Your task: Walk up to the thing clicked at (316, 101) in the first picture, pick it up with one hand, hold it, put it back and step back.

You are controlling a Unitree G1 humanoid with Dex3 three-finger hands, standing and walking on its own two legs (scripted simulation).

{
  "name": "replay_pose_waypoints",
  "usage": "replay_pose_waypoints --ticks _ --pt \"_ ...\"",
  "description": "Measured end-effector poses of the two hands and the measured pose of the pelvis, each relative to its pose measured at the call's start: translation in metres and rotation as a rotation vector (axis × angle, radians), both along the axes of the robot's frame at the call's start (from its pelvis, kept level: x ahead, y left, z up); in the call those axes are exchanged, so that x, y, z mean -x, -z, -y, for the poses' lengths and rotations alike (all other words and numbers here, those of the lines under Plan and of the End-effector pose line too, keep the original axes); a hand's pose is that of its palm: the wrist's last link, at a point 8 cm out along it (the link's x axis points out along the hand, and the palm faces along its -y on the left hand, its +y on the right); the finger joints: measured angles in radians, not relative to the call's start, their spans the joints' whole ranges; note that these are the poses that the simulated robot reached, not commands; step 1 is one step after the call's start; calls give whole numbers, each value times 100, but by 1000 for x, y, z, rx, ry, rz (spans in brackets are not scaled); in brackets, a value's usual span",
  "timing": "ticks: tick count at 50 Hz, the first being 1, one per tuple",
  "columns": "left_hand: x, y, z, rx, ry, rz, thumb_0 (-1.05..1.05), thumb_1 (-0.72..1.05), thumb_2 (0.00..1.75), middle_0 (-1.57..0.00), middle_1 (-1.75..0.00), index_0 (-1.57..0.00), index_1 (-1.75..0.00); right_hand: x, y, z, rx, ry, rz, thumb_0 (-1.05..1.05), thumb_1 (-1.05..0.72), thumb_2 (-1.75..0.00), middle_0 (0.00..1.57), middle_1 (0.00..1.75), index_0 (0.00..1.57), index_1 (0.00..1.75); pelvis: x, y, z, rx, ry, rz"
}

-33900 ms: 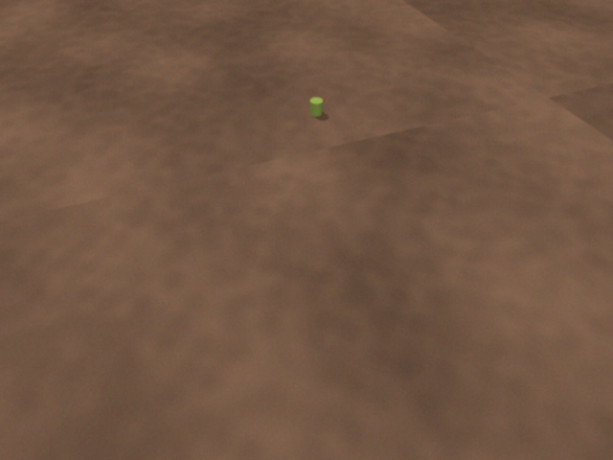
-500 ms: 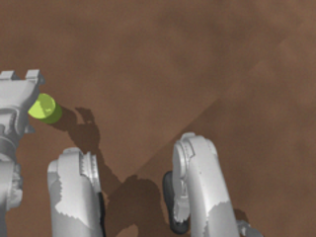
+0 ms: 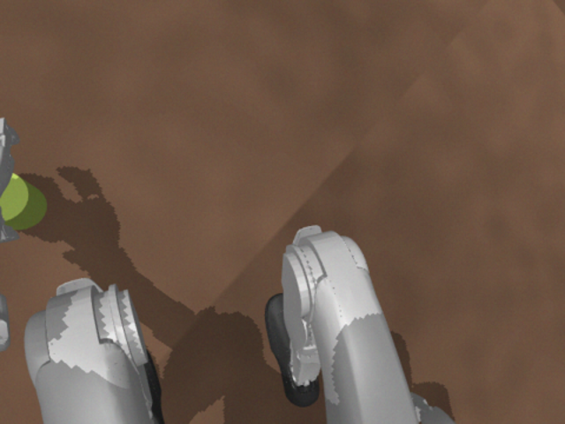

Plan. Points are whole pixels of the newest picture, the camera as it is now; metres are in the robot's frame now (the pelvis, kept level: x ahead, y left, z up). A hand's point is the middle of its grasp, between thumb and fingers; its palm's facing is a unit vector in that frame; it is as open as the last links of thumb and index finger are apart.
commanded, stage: rest palm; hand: left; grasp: from above
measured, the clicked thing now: (8, 201) +0.45 +0.29 -0.26
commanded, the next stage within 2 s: close in 0.42 s
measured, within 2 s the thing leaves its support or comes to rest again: neither
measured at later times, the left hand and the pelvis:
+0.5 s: hand out of the picture +0.45 +0.29 -0.23, palm faces -0.44 -0.14 -0.89, open 14.1 cm; pelvis +0.00 +0.00 -0.01, yaw -2 degrees
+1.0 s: hand (4, 202) +0.44 +0.29 -0.24, palm faces -0.44 -0.15 -0.88, open 12.3 cm; pelvis +0.00 +0.01 -0.01, yaw -4 degrees
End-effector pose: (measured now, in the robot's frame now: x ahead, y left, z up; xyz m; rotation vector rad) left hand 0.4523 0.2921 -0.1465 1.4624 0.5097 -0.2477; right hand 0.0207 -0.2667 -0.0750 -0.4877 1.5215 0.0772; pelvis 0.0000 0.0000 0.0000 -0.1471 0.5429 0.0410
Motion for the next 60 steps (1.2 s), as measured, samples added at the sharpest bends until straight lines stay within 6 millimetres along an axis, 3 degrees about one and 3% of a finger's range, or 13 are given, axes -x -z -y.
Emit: replay_pose_waypoints --ticks 6,18,29,38,60 --pt "-1 9 2 13 6 23 0 -53 101 -8 -97 -7 -99 5 3 -4 -20 -7 -26 0 -90 -89 20 30 20 30 -3 5 -1 10 9 4" --pt "-2 16 1 18 -27 26 0 -51 102 -8 -97 -7 -99 -11 2 -2 -29 -68 24 0 -90 -89 20 30 20 30 -3 9 -2 22 17 25" --pt "3 27 -3 24 -20 11 0 -49 102 -9 -98 -9 -100 -10 -4 -3 -22 -102 4 0 -90 -90 20 30 20 30 -2 10 -4 35 21 37" --pt "0 33 0 29 -8 40 0 -35 93 -17 -97 -19 -97 -7 -8 -9 -39 -117 -2 0 -89 -89 20 30 20 30 -3 11 -7 48 26 46" --pt "4 31 -2 30 0 26 0 -20 78 -36 -90 -39 -88 -9 -8 -16 -68 -175 35 0 -90 -89 20 30 20 30 2 13 -10 62 34 76"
